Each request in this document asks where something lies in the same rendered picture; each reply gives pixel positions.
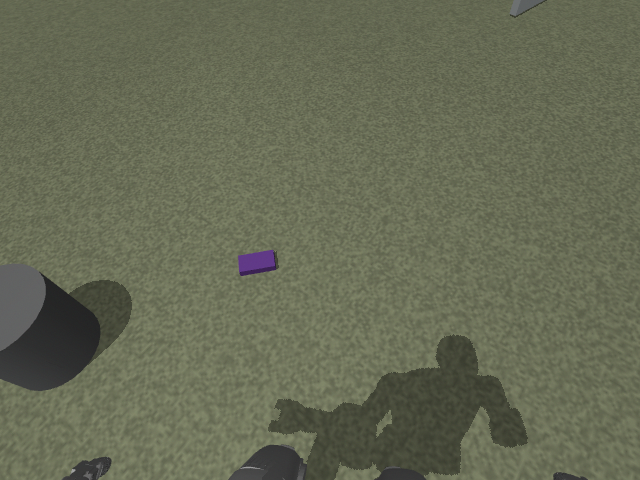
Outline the left robot hand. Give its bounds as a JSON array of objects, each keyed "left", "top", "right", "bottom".
[{"left": 61, "top": 457, "right": 111, "bottom": 480}]

